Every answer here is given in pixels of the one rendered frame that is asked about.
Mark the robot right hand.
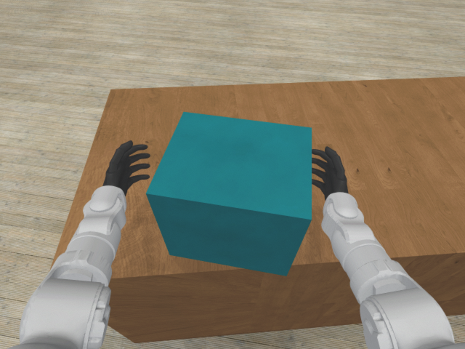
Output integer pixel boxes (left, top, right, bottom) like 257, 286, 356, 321
312, 146, 348, 200

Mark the pedestal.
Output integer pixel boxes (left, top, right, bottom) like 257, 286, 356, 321
50, 76, 465, 343

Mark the robot right upper arm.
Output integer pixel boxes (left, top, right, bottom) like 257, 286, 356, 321
360, 288, 465, 349

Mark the robot left upper arm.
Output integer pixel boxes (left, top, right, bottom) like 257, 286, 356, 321
7, 278, 111, 349

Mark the robot right forearm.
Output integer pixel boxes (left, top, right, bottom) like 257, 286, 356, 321
321, 192, 455, 342

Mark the robot left hand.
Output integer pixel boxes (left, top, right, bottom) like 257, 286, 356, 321
103, 140, 150, 196

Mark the robot left forearm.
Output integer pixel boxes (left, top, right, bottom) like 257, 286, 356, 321
19, 185, 126, 343

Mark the carton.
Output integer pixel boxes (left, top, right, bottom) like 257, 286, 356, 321
146, 112, 312, 276

